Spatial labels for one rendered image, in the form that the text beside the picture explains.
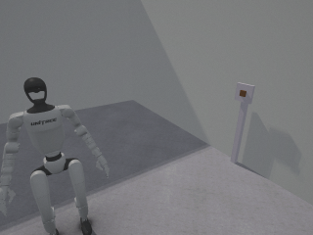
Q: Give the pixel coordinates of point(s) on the robot right upper arm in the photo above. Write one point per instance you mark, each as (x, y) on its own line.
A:
(13, 132)

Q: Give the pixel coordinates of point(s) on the robot right forearm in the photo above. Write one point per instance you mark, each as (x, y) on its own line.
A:
(7, 168)

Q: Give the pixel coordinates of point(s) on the panel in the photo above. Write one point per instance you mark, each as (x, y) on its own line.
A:
(242, 116)

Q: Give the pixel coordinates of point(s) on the robot left upper arm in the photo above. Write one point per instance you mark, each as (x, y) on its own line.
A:
(68, 112)

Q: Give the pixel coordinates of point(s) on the right robot hand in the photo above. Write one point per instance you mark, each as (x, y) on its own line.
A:
(3, 195)

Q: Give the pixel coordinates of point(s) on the left robot hand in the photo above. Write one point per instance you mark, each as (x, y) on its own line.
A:
(102, 161)

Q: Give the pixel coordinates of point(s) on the left robot foot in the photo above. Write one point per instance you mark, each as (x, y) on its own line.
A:
(86, 227)

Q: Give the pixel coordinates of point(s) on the robot left shin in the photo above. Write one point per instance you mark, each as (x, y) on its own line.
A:
(83, 212)

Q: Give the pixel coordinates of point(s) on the robot left forearm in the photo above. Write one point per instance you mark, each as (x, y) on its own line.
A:
(90, 143)

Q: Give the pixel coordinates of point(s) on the button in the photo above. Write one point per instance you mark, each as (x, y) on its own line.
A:
(242, 93)

